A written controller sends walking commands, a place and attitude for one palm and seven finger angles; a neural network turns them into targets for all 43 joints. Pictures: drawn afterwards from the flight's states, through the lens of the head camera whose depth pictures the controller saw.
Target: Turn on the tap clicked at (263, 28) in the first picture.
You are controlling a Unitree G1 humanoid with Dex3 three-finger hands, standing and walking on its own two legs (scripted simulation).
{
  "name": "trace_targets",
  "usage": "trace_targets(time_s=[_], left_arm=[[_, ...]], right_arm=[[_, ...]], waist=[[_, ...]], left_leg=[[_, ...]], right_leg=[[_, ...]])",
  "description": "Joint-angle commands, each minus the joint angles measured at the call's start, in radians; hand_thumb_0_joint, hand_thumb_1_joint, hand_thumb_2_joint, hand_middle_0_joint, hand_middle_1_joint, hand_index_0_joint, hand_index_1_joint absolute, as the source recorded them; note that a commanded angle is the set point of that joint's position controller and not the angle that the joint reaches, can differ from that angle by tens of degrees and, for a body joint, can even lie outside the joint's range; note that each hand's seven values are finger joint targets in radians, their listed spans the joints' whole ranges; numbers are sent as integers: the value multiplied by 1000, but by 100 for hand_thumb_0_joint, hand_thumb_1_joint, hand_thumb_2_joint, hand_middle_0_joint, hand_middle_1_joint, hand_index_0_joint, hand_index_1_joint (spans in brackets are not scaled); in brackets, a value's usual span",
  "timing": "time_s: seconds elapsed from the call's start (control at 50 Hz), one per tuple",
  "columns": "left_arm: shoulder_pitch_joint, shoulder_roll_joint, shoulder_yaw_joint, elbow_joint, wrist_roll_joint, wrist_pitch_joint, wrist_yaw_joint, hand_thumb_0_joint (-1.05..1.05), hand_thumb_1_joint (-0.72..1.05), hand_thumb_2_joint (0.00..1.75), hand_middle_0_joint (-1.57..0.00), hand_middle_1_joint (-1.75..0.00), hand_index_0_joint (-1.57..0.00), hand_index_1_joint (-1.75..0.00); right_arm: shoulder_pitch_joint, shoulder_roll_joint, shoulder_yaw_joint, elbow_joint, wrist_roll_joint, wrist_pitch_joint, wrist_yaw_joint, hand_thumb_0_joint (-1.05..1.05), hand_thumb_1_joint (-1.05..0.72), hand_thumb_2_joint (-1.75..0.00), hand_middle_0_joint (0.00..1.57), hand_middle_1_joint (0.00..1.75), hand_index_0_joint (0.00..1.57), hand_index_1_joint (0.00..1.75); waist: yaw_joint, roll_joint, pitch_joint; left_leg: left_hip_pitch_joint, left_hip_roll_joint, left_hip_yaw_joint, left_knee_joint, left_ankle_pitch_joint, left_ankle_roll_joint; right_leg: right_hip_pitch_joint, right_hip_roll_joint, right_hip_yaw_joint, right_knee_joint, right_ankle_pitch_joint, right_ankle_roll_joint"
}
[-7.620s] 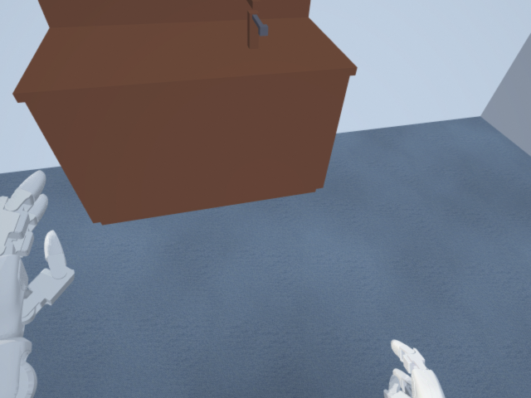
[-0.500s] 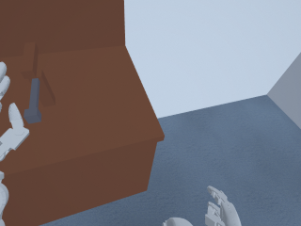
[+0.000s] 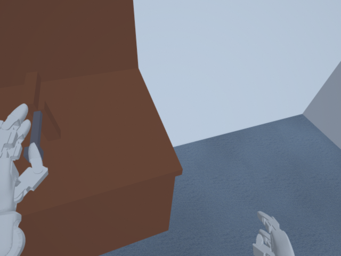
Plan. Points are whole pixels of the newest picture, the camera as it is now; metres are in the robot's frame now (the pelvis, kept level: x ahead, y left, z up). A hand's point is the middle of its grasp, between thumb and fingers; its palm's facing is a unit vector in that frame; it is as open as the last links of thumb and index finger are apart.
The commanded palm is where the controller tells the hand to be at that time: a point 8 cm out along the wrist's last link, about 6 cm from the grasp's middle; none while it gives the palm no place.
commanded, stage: come to a stop and stand still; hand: left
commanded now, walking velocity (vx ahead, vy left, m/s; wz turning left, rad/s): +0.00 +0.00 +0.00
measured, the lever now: (33, 153) +0.30 +0.33 +0.08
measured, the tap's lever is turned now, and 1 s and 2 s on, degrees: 0 0 0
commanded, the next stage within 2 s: look again from close up in 0.82 s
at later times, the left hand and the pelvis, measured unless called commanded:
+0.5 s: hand (10, 157) +0.23 +0.29 +0.18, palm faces +0.44 -0.85 -0.29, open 7.4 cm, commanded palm +0.16 +0.32 +0.17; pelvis +0.01 +0.03 +0.00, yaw +1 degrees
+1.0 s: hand (1, 172) +0.21 +0.30 +0.17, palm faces +0.41 -0.86 -0.32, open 7.4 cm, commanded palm +0.15 +0.33 +0.17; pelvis -0.01 +0.05 +0.00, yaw +1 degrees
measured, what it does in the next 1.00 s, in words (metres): shifts its weight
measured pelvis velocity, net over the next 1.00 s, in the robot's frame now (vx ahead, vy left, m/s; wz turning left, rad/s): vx -0.01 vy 0.05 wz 0.01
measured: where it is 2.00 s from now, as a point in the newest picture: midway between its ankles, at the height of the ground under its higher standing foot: outside the picture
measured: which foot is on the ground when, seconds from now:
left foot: down 0.00-1.00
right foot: down 0.00-1.00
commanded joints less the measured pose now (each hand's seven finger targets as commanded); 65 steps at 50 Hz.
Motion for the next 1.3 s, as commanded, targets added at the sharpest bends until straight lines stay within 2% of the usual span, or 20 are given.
trace_targets(time_s=[0.0, 0.02, 0.06, 0.1, 0.14, 0.16, 0.2, 0.24, 0.26, 0.34, 0.38, 0.48, 0.54, 0.66, 0.76, 0.88, 0.96, 1.04, 1.16, 1.28], left_arm=[[-572, 422, 337, 143, 54, -152, -35, 0, 90, 90, -20, -30, -20, -30], [-244, 314, 263, 117, 12, -149, -39, 0, 90, 90, -20, -30, -20, -30], [-117, 107, 82, 93, -31, -159, -64, 0, 90, 90, -20, -30, -20, -30], [-36, 134, 56, -64, -30, -168, -59, 0, 90, 90, -20, -30, -20, -30], [-2, 147, 48, -128, -25, -163, -50, 0, 90, 90, -20, -30, -20, -30], [14, 170, 74, -127, -24, -155, -39, 0, 90, 90, -20, -30, -20, -30], [-22, 239, 154, -143, -19, -150, -26, 0, 90, 90, -20, -30, -20, -30], [-75, 279, 209, -161, -27, -151, -23, 0, 90, 90, -20, -30, -20, -30], [-150, 341, 256, -223, -22, -156, -17, 0, 90, 90, -20, -30, -20, -30], [-219, 266, 180, -216, -19, -160, -24, 0, 90, 90, -20, -30, -20, -30], [-248, 232, 141, -240, -14, -164, -28, 0, 90, 90, -20, -30, -20, -30], [-116, 138, 69, -187, -2, -149, -30, 0, 90, 90, -20, -30, -20, -30], [-63, 163, 106, -142, -3, -137, -29, 0, 90, 90, -20, -30, -20, -30], [-112, 229, 175, -239, -8, -139, -31, 0, 90, 90, -20, -30, -20, -30], [-139, 207, 139, -313, -6, -145, -29, 0, 90, 90, -20, -30, -20, -30], [-104, 157, 104, -200, 2, -127, -26, 0, 90, 90, -20, -30, -20, -30], [-89, 172, 131, -142, 4, -120, -22, 0, 90, 90, -20, -30, -20, -30], [-131, 162, 109, -163, 11, -128, -26, 0, 90, 90, -20, -30, -20, -30], [-162, 200, 135, -258, 19, -149, -20, 0, 90, 90, -20, -30, -20, -30], [-85, 168, 126, -197, 5, -146, -21, 0, 90, 90, -20, -30, -20, -30]], right_arm=[[-39, 1, 14, -86, 2, -98, 20, 0, -90, -90, 20, 30, 20, 30], [-40, -55, -35, -144, 7, -105, 18, 0, -90, -90, 20, 30, 20, 30], [-42, -82, -47, -147, 25, -108, 45, 0, -90, -90, 20, 30, 20, 30], [-28, -107, -49, -156, 24, -101, 66, 0, -90, -90, 20, 30, 20, 30], [-48, -100, -43, -164, 26, -105, 71, 0, -90, -90, 20, 30, 20, 30], [-71, -96, -40, -165, 30, -105, 69, 0, -90, -90, 20, 30, 20, 30], [-67, -98, -43, -175, 22, -103, 51, 0, -90, -90, 20, 30, 20, 30], [-79, -94, -41, -182, 18, -104, 31, 0, -90, -90, 20, 30, 20, 30], [-92, -99, -37, -180, 15, -101, 23, 0, -90, -90, 20, 30, 20, 30], [-87, -83, -27, -165, 14, -118, 15, 0, -90, -90, 20, 30, 20, 30], [-82, -86, -24, -153, 8, -129, 20, 0, -90, -90, 20, 30, 20, 30], [-57, -96, -38, -139, 6, -122, 47, 0, -90, -90, 20, 30, 20, 30], [-64, -97, -41, -152, 8, -94, 48, 0, -90, -90, 20, 30, 20, 30], [-87, -84, -37, -187, 10, -62, 33, 0, -90, -90, 20, 30, 20, 30], [-93, -85, -37, -188, 6, -74, 32, 0, -90, -90, 20, 30, 20, 30], [-73, -93, -39, -167, 5, -66, 37, 0, -90, -90, 20, 30, 20, 30], [-80, -88, -38, -168, 12, -59, 30, 0, -90, -90, 20, 30, 20, 30], [-75, -91, -38, -175, 10, -64, 26, 0, -90, -90, 20, 30, 20, 30], [-88, -89, -37, -175, 7, -91, 25, 0, -90, -90, 20, 30, 20, 30], [-68, -90, -39, -162, 5, -87, 28, 0, -90, -90, 20, 30, 20, 30]], waist=[[14, 20, -152], [59, 15, -45], [26, 175, -156], [34, 184, -160], [39, 73, -126], [37, 48, -118], [36, -94, -113], [28, -142, -107], [20, -83, -100], [21, 136, -100], [19, 152, -112], [14, 88, -127], [17, 60, -93], [16, 108, -90], [16, 162, -126], [14, 97, -83], [17, 44, -47], [15, 54, -23], [18, 128, -57], [16, 87, -58]], left_leg=[[-80, 64, -65, 43, 186, 15], [-76, 60, -70, 49, 127, -17], [-33, 57, -59, -14, 108, -17], [-59, 91, -83, -61, 107, 0], [-120, 115, -113, -109, 62, 11], [-112, 122, -115, -120, 61, 8], [-128, 112, -129, -113, 45, 4], [-86, 92, -127, -88, 60, -1], [-73, 89, -129, -84, 65, -4], [-60, 103, -133, -99, 127, -2], [-38, 111, -137, -94, 194, -18], [-3, 114, -123, -61, 380, -62], [-53, 123, -131, -79, 357, -74], [-49, 124, -126, -98, 370, -95], [25, 128, -126, -85, 438, -104], [-52, 131, -139, -112, 279, -99], [-125, 116, -136, -145, 66, -70], [-185, 114, -156, -181, -71, -34], [-187, 104, -155, -173, -43, -33], [-128, 96, -150, -149, 106, -66]], right_leg=[[42, -183, 151, -70, 83, 45], [51, -170, 271, -143, 128, 61], [145, -180, 224, -49, 114, 22], [164, -149, 185, -17, 71, 55], [184, -122, 151, 10, 17, 59], [176, -113, 132, 18, 24, 47], [179, -111, 127, -1, 7, 46], [139, -127, 148, -34, -4, 39], [122, -129, 153, -29, -7, 34], [156, -118, 133, 27, 99, 31], [162, -111, 111, 45, 134, 29], [172, -103, 85, 49, 214, 24], [178, -103, 80, 40, 190, 26], [181, -86, 54, 61, 166, 32], [164, -81, 47, 68, 137, 34], [186, -83, 51, 35, 95, 35], [210, -96, 79, 0, 74, 35], [229, -96, 92, -7, 15, 38], [276, -88, 81, 18, 70, 38], [226, -87, 78, 5, 114, 31]])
